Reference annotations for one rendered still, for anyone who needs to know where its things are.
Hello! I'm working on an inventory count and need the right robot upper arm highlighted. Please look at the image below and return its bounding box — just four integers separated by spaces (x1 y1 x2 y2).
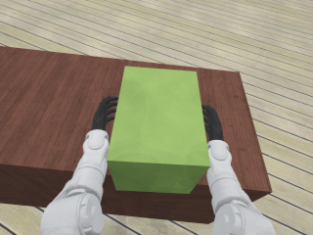
212 203 276 235

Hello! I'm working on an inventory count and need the robot right forearm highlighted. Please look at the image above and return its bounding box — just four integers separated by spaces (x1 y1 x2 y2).
206 140 263 216

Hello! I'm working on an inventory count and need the robot left hand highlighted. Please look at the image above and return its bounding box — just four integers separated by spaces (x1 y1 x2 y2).
91 96 119 131

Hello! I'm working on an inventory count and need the pedestal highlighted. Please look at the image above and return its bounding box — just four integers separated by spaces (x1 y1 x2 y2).
0 46 273 224

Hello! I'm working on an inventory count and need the left robot upper arm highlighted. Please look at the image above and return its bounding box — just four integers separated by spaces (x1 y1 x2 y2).
41 192 105 235

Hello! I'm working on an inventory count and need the robot left forearm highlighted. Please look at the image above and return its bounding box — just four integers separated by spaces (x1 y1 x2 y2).
40 129 110 235

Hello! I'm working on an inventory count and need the carton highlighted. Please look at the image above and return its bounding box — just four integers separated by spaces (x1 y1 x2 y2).
107 66 210 194

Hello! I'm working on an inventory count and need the robot right hand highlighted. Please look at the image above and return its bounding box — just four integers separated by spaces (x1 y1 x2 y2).
201 105 224 141

